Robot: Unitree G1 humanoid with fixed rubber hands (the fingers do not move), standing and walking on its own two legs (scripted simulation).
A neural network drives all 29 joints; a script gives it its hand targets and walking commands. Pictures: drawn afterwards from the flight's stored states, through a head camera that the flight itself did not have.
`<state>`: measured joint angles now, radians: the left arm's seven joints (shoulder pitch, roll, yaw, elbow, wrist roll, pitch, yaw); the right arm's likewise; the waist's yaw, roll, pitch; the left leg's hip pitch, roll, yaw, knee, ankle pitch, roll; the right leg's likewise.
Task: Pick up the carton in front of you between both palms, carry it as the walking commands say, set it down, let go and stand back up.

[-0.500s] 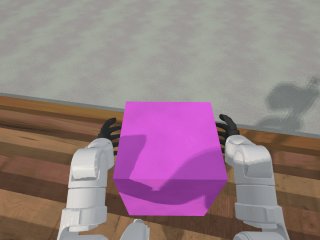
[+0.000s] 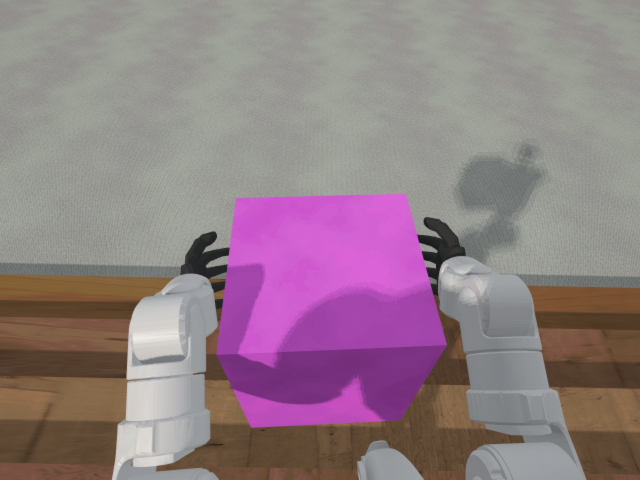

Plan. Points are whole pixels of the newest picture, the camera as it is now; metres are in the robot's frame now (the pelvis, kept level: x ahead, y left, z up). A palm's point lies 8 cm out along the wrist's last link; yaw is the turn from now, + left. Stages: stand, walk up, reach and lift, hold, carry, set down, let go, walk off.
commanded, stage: carry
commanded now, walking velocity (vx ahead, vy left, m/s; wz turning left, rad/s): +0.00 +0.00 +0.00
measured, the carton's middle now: (324, 317) +0.34 -0.03 +0.01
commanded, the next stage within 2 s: none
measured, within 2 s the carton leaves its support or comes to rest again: neither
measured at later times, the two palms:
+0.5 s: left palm (208, 184) +0.66 +0.14 -0.02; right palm (363, 169) +0.68 -0.16 -0.03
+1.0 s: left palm (235, 129) +1.00 +0.11 -0.13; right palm (348, 119) +0.99 -0.19 -0.12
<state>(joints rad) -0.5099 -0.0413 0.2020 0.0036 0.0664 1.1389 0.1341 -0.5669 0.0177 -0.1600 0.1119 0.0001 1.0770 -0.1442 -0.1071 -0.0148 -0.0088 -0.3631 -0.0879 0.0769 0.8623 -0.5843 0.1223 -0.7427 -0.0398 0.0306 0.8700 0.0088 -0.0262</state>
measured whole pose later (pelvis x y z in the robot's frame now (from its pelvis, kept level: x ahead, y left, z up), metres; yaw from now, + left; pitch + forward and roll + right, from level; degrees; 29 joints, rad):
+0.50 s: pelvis +0.32 -0.03 -0.11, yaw -1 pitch +4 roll +0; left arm -0.55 -0.02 0.14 0.09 0.00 1.08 0.15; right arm -0.51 0.05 -0.21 -0.01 -0.08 1.12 -0.13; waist 0.11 0.03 0.00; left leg -0.70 0.01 0.01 0.68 0.13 0.03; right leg -0.29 0.11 -0.04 0.88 -0.66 -0.12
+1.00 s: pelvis +0.65 -0.02 -0.23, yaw +1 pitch +4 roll +0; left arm -0.52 -0.03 0.21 -0.01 0.07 1.15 0.13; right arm -0.59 0.02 -0.15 0.12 0.00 1.08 -0.15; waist -0.11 -0.03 -0.03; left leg -0.31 -0.11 0.06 0.94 -0.68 0.12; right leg -0.65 0.00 -0.02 0.64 0.24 -0.04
